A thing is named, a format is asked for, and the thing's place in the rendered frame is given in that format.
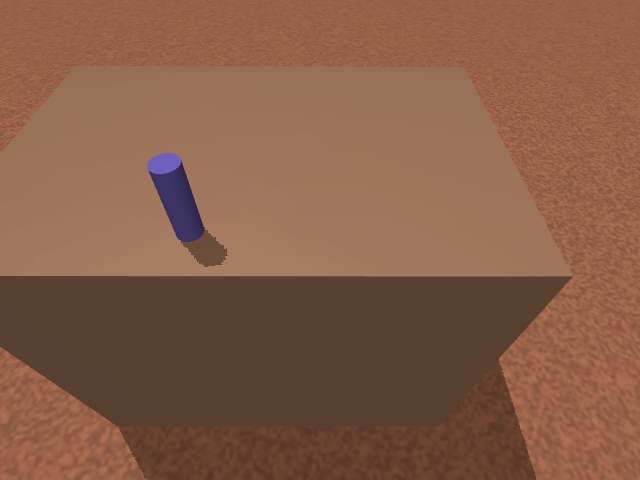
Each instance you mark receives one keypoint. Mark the can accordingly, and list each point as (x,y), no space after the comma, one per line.
(170,180)

